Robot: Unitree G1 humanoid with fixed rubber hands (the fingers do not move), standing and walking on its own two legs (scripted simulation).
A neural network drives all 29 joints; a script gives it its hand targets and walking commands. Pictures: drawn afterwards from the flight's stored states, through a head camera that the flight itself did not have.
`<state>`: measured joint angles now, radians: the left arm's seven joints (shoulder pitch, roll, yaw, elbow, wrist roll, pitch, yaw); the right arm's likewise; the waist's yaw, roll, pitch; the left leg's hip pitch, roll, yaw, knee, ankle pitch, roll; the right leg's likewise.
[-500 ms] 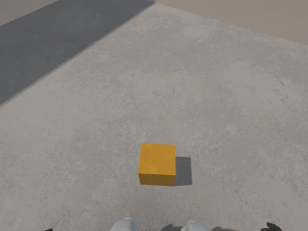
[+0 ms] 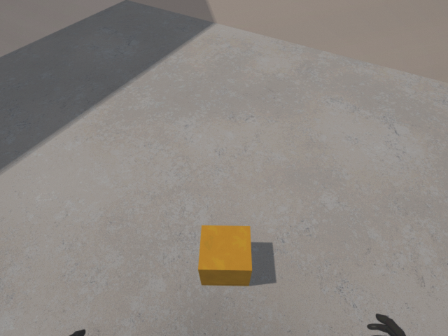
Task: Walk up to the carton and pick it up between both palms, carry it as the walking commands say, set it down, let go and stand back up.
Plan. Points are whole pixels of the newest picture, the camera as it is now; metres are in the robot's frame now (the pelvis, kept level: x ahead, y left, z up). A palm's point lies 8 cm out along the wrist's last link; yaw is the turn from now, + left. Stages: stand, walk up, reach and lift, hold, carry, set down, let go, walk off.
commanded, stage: walk up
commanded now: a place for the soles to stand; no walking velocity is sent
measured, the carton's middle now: (225, 256) +0.52 +0.02 -0.67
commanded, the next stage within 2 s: reach and lift in 1.60 s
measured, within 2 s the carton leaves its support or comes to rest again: neither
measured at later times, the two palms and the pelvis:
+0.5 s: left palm out of the picture +0.10 +0.36 -0.11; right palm out of the picture +0.08 -0.29 -0.11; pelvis +0.03 +0.04 +0.00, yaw -3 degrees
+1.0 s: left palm (63, 298) +0.21 +0.34 -0.11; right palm (373, 327) +0.16 -0.26 -0.10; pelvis +0.07 +0.06 +0.00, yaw -5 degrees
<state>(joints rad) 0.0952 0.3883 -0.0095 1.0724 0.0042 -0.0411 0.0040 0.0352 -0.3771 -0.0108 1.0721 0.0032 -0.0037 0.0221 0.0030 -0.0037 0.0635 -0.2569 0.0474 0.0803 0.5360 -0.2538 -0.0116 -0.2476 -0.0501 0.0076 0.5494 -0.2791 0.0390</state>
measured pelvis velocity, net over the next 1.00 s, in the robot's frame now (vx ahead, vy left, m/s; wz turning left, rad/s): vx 0.07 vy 0.06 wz -0.09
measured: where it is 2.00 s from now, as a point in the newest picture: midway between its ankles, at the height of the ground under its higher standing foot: outside the picture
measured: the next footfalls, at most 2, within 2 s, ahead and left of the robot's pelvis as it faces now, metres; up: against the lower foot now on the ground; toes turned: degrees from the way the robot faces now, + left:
right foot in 0.60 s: +0.10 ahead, -0.09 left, +0.00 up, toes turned +8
